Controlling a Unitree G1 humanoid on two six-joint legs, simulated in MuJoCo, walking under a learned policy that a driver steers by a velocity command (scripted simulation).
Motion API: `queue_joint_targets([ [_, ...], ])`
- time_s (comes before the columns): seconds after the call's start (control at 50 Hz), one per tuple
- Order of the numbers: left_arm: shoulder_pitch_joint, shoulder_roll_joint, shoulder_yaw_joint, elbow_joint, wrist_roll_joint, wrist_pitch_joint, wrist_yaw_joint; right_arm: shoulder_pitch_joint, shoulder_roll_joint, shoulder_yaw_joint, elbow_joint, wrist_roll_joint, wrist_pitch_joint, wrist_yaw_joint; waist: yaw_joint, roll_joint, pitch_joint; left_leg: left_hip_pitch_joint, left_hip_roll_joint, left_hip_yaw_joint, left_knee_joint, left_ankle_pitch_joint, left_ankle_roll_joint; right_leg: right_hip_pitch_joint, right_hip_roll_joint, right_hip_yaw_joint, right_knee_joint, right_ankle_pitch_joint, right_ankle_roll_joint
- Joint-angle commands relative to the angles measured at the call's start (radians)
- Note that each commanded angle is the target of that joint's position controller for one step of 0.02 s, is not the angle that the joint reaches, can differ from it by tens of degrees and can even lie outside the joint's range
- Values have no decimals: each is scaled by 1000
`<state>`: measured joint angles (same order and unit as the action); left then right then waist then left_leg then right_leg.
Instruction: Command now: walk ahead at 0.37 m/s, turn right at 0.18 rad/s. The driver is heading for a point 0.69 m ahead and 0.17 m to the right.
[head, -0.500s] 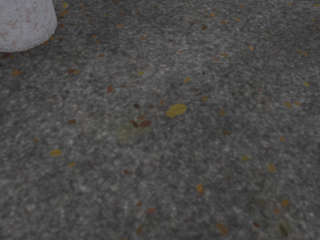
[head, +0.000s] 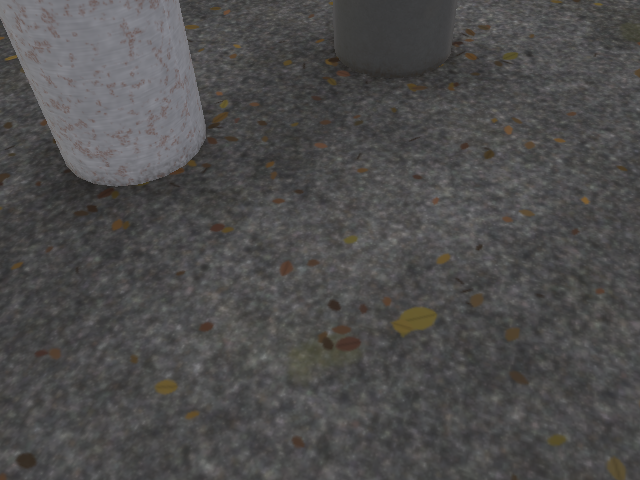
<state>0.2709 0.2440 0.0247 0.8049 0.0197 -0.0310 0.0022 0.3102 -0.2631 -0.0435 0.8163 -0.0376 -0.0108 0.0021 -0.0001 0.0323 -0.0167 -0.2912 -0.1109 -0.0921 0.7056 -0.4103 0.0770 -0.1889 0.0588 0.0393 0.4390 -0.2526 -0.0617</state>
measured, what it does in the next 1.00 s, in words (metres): walks ahead, turning right: left foot, then right foot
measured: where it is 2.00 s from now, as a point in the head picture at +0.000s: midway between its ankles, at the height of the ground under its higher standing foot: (433, 430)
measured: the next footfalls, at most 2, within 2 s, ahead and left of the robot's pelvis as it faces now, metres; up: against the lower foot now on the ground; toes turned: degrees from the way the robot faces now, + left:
left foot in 0.36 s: +0.29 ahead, +0.09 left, +0.00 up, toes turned -13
right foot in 0.84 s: +0.19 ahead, -0.11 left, +0.00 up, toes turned -30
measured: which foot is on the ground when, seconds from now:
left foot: up 0.00-0.34, down 0.36-0.82, up 0.84-1.00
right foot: down 0.00-0.36, up 0.38-0.82, down 0.84-1.00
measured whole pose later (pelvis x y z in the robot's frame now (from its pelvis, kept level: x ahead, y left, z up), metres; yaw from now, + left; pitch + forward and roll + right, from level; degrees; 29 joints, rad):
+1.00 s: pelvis +0.22 -0.03 +0.00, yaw -34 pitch +1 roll +1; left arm 0.32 0.26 0.04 0.72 0.02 0.02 -0.02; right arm 0.24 -0.31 -0.06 0.73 -0.05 0.00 0.03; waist 0.00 0.05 0.01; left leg -0.51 0.05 0.02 0.96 -0.29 -0.02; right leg -0.16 0.06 0.04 0.39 -0.24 -0.08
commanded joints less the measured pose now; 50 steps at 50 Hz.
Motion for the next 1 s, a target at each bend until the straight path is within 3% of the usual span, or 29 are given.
queue_joint_targets([
  [0.02, 67, 164, 47, -19, -14, -17, -15, -89, -130, -31, -89, -6, -40, 20, 15, -118, 131, -392, 96, 23, 158, 42, -44, 191, -300, 471, -300, -245, -169],
  [0.06, 85, 154, 46, -4, -15, -26, -13, -107, -107, -23, -86, -10, -40, 33, 15, -154, 101, -368, 104, 59, 186, 119, -76, 185, -233, 377, -300, -40, -157],
  [0.1, 138, 147, 51, 23, -20, -30, -6, -159, -83, -14, -110, -12, -40, 34, 24, -137, 82, -376, 109, 79, 172, 158, -99, 186, -211, 333, -277, 118, -157],
  [0.18, 209, 151, 62, 47, -16, -27, 0, -296, -61, 2, -159, -1, -37, 36, 65, -149, 84, -369, 108, 101, 51, 212, -128, 165, -188, 311, -248, 236, -155],
  [0.24, 243, 163, 69, 56, -9, -14, 6, -353, -51, 12, -187, 12, -43, 28, 76, -159, 75, -289, 66, 120, -40, 221, -122, 144, -171, 283, -126, 592, -129],
  [0.28, 227, 168, 73, 44, -5, -3, 10, -314, -64, 12, -180, 22, -49, 16, 54, -170, 35, -167, 38, 110, -104, 244, -101, 113, -158, 295, -47, 703, -84],
  [0.32, 161, 183, 79, 16, -17, -3, 14, -195, -99, 1, -146, 21, -57, -3, -15, -164, -7, 39, 26, 89, -238, 329, -71, 58, -121, 315, 60, 715, -30],
  [0.34, 133, 175, 78, 1, -30, -12, 9, -106, -137, -9, -127, 10, -70, -17, -62, -124, -60, 214, 92, 44, -299, 438, -43, -13, -72, 286, 192, 651, 2],
  [0.36, 135, 120, 64, -44, -47, -21, 7, 25, -218, -26, -123, -9, -74, -35, -100, 11, -198, 453, 351, -148, -275, 609, 9, -152, -28, 215, 434, 282, 29],
  [0.38, 300, 61, 54, -53, -68, -5, 24, 23, -290, -42, -142, 0, -51, -34, -34, 218, -345, 569, 637, -439, -255, 931, 143, -288, 102, 81, 683, -450, 31],
  [0.4, 310, 152, 73, -11, -17, 20, 34, 12, -201, -32, -133, 29, -34, -27, -13, 87, -281, 445, 583, -421, -242, 930, 157, -305, 18, 63, 774, -400, 24],
  [0.44, 195, 133, 74, -15, 1, 43, 17, -118, -78, 3, -157, 30, -30, -30, 11, 51, -78, 229, 457, -205, -347, 716, 122, -329, -37, 35, 765, -272, 42],
  [0.46, 157, 131, 77, -26, 5, 54, 3, -140, -67, 10, -159, 24, -31, -35, 18, 95, -39, 174, 409, -127, -377, 708, 104, -319, -50, 25, 745, -227, 53],
  [0.48, 160, 121, 76, -26, 7, 66, -8, -138, -76, 8, -151, 19, -32, -38, 27, 118, -22, 127, 383, -65, -391, 766, 109, -295, -45, 8, 759, -201, 66],
  [0.54, 134, 107, 75, -49, -2, 81, -22, -120, -90, 0, -138, 16, -43, -38, 44, 94, -53, 113, 385, 16, -395, 834, 132, -282, -34, 0, 741, -152, 78],
  [0.64, -1, 93, 58, -116, 5, 104, -43, -110, -105, -9, -129, 10, -29, -37, 25, 112, -29, 88, 397, 89, -430, 574, 136, -287, -76, -32, 548, -76, 81],
  [0.74, -91, 102, 48, -172, -3, 105, -53, -75, -163, -32, -122, 5, -6, -23, -10, 123, -29, 71, 423, 127, -384, 437, 115, -162, -65, -97, 333, -123, 54],
  [0.78, -107, 108, 47, -190, -2, 98, -57, -57, -190, -44, -122, 6, 2, -15, -20, 115, -39, 62, 433, 123, -380, 166, 89, -100, -53, -122, 228, -143, 26],
  [0.8, -83, 110, 49, -186, 1, 91, -59, -66, -195, -47, -125, 9, 9, -12, 0, 90, -33, 6, 421, 140, -354, 7, 62, -14, -36, -137, 134, -125, 6],
  [0.82, -9, 128, 57, -153, 3, 82, -57, -58, -173, -43, -124, 5, 16, -10, 23, 30, -34, -85, 387, 172, -274, -123, 23, 111, -13, -118, 65, -157, -17],
  [0.84, 97, 189, 74, -121, 11, 69, -45, -59, -105, -27, -138, -1, 24, -1, 63, -202, -20, -236, 293, 282, 12, -231, -38, 207, -170, 141, -122, -357, -69],
  [0.86, 134, 320, 103, -153, 3, 65, -36, -144, -61, -11, -218, -5, 30, 2, 101, -389, 53, -549, 106, 262, 255, -295, -90, 210, -429, 657, -304, -645, -202],
  [0.88, 133, 274, 95, -143, 9, 68, -20, -213, -140, -31, -227, -25, 26, 4, 118, -222, 123, -556, 152, 89, 328, -164, -84, 124, -418, 630, -329, -595, -240],
  [0.9, 80, 234, 79, -144, 5, 70, -9, -190, -151, -38, -219, 0, 16, 16, 60, -210, 137, -521, 171, 71, 315, -45, -83, 81, -366, 534, -320, -542, -219],
  [0.92, 30, 205, 70, -150, 0, 63, -7, -149, -153, -40, -193, 10, 3, 24, 21, -186, 144, -478, 182, 69, 281, 45, -90, 66, -302, 444, -324, -422, -185],
  [0.96, -7, 175, 60, -161, -3, 36, -6, -91, -142, -40, -143, -13, -5, 31, -1, -158, 86, -398, 174, 89, 285, 150, -101, 86, -220, 322, -297, -164, -163],
  [1.0, 32, 166, 57, -140, -11, 10, -15, -80, -119, -36, -127, -10, 0, 36, -5, -114, 43, -387, 168, 98, 265, 194, -107, 132, -210, 274, -279, -17, -168],
])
